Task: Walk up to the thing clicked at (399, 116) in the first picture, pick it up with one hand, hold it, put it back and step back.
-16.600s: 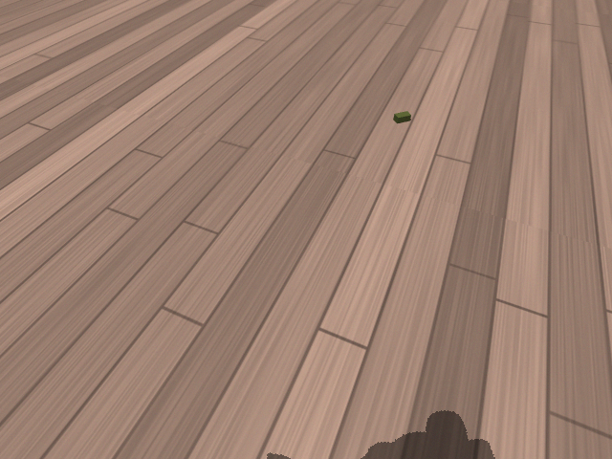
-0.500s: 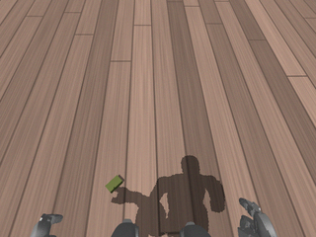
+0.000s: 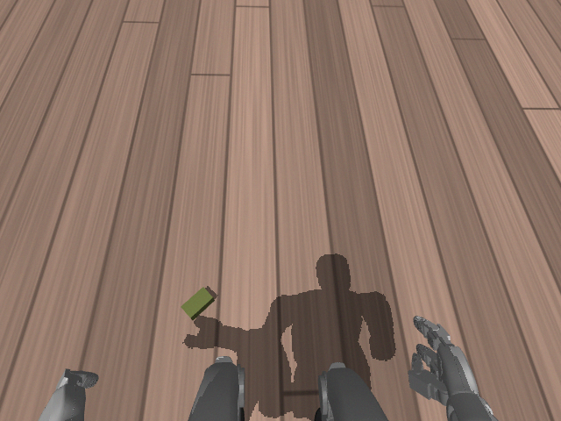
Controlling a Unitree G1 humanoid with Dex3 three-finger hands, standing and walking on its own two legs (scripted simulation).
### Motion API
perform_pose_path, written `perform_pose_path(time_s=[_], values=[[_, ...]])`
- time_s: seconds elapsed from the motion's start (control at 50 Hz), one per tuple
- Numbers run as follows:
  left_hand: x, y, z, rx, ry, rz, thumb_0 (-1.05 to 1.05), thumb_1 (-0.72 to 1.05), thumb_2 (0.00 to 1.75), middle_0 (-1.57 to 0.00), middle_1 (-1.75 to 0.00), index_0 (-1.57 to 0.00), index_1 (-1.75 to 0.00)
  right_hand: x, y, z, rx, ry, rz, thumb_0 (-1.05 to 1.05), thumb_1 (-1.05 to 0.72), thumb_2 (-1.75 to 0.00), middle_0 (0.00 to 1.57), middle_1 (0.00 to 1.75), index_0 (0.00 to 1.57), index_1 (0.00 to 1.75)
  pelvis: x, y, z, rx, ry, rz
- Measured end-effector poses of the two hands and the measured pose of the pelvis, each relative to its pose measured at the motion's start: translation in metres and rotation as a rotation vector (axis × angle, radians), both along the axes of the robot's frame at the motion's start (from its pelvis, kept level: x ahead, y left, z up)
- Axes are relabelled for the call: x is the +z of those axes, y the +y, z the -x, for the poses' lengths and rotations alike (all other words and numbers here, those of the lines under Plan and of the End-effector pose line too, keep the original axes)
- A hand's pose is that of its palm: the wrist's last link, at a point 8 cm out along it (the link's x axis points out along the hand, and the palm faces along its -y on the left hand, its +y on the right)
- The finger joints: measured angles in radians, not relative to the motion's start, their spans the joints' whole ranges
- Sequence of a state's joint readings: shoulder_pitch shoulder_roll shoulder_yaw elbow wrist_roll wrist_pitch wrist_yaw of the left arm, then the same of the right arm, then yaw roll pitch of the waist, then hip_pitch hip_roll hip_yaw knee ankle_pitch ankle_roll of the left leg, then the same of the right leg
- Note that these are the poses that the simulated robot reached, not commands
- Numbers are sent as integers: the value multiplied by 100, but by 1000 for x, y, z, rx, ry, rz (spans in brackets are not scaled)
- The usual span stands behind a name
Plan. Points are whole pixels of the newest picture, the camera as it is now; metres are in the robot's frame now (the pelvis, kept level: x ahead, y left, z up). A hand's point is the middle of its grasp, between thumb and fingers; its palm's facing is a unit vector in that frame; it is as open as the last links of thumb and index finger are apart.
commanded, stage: rise first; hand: left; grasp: from above
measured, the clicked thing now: (198, 303) +0.43 +0.24 -0.63
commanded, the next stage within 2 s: approach in 1.70 s
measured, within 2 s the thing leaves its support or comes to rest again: neither
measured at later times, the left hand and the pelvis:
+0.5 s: hand (144, 348) +0.27 +0.29 -0.35, palm faces -0.28 -0.25 -0.93, open 13.3 cm; pelvis -0.07 -0.01 -0.19, yaw -4 degrees
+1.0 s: hand (166, 324) +0.33 +0.28 -0.45, palm faces -0.30 -0.29 -0.91, open 11.4 cm; pelvis -0.09 +0.00 -0.29, yaw -7 degrees
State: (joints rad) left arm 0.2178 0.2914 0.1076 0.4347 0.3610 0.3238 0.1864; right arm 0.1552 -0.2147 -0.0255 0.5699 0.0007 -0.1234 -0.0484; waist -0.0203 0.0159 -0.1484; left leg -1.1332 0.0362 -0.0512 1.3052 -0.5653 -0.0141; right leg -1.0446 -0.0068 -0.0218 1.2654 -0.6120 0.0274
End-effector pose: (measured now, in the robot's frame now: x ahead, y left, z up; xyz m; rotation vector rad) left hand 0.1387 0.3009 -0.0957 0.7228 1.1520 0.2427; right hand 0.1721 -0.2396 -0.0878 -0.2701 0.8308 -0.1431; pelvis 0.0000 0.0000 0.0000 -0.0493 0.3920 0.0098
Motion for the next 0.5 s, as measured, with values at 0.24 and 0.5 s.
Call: perform_pose_path(time_s=[0.24, 0.5], values=[[-94, 4, -50, -208, -19, -269, 0, -50, 95, -11, -99, -10, -100, -96, -16, 20, 31, 69, 44, 1, -87, -89, 21, 30, 21, 30, -81, -4, 32, -19, 141, -3], [-196, -11, -129, -329, -87, -529, 0, -42, 92, -25, -87, -23, -89, -232, -26, 104, 34, 276, 21, 1, -90, -90, 21, 30, 21, 30, -191, -12, 73, -62, 221, 5]])
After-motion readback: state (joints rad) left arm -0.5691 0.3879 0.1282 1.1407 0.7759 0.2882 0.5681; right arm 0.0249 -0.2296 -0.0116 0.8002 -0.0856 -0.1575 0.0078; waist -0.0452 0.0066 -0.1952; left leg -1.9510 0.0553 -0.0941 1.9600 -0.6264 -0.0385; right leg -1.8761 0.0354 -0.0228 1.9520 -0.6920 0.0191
